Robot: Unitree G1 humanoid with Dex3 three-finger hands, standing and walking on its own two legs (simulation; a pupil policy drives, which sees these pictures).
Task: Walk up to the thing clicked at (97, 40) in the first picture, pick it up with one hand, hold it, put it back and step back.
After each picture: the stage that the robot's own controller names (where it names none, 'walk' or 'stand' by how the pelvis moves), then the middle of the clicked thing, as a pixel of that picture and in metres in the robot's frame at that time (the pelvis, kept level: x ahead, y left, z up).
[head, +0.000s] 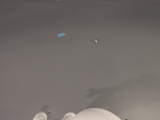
stand; (96, 41) +1.85 -0.19 -0.72
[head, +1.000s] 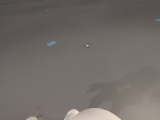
walk; (87, 45) +1.73 +0.16 -0.70
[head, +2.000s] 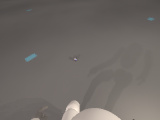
walk; (75, 58) +1.14 +0.35 -0.72
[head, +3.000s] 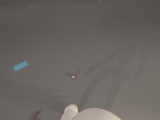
walk; (73, 76) +0.71 +0.25 -0.71
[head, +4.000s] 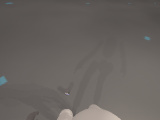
walk; (67, 91) +0.45 +0.20 -0.71
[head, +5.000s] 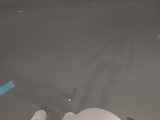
stand; (70, 98) +0.37 +0.22 -0.72
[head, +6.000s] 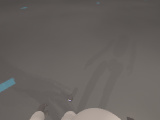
stand; (70, 98) +0.36 +0.20 -0.71
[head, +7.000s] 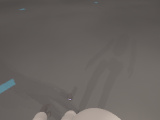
stand; (70, 97) +0.37 +0.22 -0.71
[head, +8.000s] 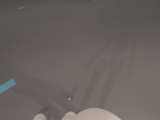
stand; (70, 96) +0.36 +0.22 -0.72
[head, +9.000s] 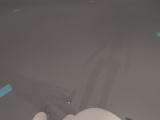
stand; (69, 100) +0.32 +0.23 -0.72
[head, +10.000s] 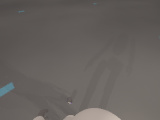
stand; (69, 100) +0.34 +0.22 -0.73
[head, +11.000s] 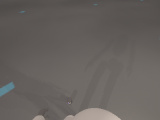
stand; (69, 100) +0.34 +0.22 -0.73
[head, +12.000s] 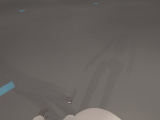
stand; (69, 100) +0.34 +0.22 -0.73
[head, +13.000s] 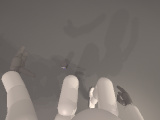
go down; (64, 65) +0.43 +0.21 -0.40
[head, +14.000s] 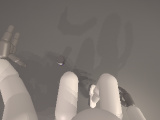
go down; (60, 61) +0.44 +0.22 -0.31
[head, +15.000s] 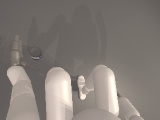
close in; (35, 54) +0.44 +0.26 -0.23
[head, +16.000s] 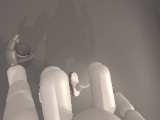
close; (22, 51) +0.43 +0.27 -0.23
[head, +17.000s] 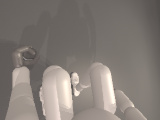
lift; (29, 54) +0.40 +0.25 -0.24
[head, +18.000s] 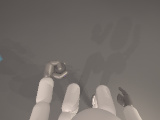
lift; (61, 70) +0.33 +0.19 -0.02
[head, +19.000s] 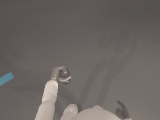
hold; (65, 76) +0.31 +0.17 -0.01
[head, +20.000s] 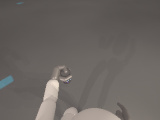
hold; (66, 76) +0.32 +0.17 -0.01
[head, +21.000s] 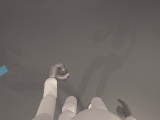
crouch; (63, 73) +0.34 +0.18 -0.05
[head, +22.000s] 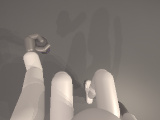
lower; (43, 46) +0.50 +0.25 -0.10
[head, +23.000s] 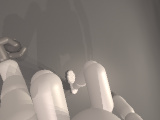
lower; (14, 49) +0.45 +0.26 -0.24
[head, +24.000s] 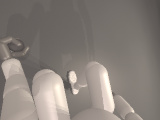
lower; (17, 48) +0.45 +0.26 -0.24
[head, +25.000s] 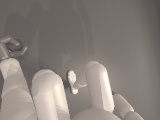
lower; (16, 48) +0.45 +0.27 -0.24
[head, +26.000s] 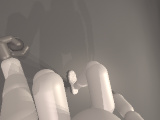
lower; (17, 48) +0.45 +0.27 -0.24
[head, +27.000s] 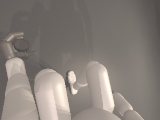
open; (20, 48) +0.45 +0.25 -0.24
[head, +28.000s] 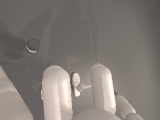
stand; (32, 46) +0.45 +0.25 -0.24
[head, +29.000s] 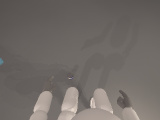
stand; (70, 76) +0.43 +0.18 -0.54
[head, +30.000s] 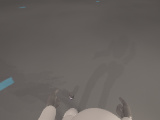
stand; (71, 96) +0.39 +0.18 -0.67
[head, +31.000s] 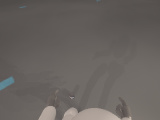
stand; (71, 95) +0.39 +0.18 -0.67
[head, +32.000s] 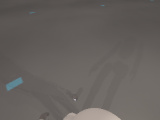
stand; (75, 97) +0.40 +0.17 -0.72
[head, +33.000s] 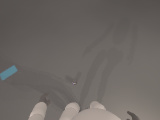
walk; (74, 81) +0.45 +0.14 -0.70
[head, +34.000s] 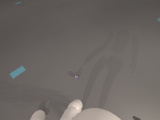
walk; (76, 75) +0.65 +0.20 -0.70
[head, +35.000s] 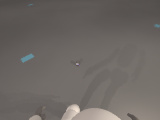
stand; (77, 63) +0.98 +0.23 -0.69
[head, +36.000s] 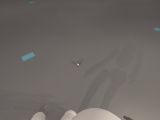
stand; (78, 63) +0.99 +0.18 -0.72
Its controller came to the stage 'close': yes
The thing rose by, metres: 0.70
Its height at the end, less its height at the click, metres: +0.00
